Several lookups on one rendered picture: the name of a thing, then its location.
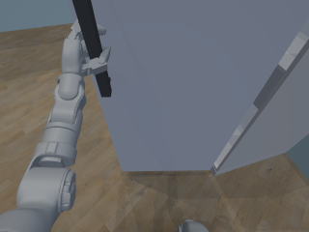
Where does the robot left hand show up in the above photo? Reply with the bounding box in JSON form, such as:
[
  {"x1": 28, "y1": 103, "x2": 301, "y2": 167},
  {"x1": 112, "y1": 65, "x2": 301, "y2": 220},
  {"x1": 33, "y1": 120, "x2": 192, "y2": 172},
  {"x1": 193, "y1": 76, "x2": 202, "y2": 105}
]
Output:
[{"x1": 61, "y1": 19, "x2": 111, "y2": 78}]

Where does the fridge door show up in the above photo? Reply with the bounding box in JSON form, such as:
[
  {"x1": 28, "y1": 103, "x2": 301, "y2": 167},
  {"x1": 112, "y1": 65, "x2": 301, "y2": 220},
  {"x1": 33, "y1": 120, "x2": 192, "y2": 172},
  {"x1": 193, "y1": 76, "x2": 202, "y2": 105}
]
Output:
[{"x1": 67, "y1": 0, "x2": 309, "y2": 172}]

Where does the right robot thigh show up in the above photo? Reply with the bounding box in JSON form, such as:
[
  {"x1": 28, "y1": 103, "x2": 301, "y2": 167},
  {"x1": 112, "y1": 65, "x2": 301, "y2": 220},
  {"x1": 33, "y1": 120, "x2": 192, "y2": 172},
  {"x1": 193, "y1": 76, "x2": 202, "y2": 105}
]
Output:
[{"x1": 178, "y1": 221, "x2": 209, "y2": 232}]

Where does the left robot forearm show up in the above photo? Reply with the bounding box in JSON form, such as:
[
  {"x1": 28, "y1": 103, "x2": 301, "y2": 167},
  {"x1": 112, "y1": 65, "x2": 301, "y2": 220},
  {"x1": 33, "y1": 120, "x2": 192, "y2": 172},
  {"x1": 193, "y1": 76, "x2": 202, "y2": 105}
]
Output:
[{"x1": 16, "y1": 72, "x2": 87, "y2": 207}]

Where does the left robot upper arm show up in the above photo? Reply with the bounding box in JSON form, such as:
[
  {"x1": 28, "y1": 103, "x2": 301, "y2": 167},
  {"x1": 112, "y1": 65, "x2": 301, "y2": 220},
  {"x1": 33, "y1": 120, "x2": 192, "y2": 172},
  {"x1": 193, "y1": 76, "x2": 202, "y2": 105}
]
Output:
[{"x1": 0, "y1": 166, "x2": 76, "y2": 232}]

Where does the handle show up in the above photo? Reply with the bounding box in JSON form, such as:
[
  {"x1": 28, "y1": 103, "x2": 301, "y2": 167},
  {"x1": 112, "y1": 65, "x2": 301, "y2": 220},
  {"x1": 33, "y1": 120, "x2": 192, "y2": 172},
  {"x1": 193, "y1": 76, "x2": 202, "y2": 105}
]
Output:
[{"x1": 72, "y1": 0, "x2": 112, "y2": 98}]

